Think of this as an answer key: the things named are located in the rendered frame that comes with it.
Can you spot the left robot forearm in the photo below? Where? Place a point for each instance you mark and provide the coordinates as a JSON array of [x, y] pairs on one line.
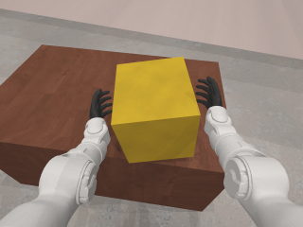
[[93, 146]]

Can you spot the right robot forearm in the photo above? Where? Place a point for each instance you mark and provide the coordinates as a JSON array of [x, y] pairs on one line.
[[225, 140]]

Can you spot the right robot hand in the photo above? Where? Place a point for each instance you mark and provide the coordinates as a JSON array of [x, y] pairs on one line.
[[213, 95]]

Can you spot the pedestal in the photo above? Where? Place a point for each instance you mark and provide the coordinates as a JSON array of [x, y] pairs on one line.
[[45, 105]]

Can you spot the carton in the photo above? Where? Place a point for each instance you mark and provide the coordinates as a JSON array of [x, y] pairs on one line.
[[155, 113]]

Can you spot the robot left upper arm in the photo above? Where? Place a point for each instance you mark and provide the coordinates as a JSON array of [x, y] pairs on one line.
[[66, 184]]

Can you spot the left robot hand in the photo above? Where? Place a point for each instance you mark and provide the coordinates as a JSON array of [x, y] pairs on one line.
[[96, 108]]

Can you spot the robot right upper arm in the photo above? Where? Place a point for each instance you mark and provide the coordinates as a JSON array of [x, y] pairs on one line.
[[261, 186]]

